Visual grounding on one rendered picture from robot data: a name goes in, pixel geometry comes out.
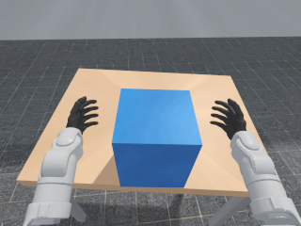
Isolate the right robot forearm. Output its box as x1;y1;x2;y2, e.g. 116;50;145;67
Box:
230;131;301;226

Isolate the left robot forearm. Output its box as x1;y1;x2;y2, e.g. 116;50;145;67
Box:
23;127;84;226

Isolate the carton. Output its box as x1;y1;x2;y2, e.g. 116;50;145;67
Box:
111;89;202;188

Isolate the right robot hand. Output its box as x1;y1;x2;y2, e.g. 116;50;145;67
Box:
210;98;246;140

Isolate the left robot hand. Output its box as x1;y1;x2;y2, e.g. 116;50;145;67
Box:
66;96;99;135

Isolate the table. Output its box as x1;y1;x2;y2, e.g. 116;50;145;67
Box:
16;68;286;226

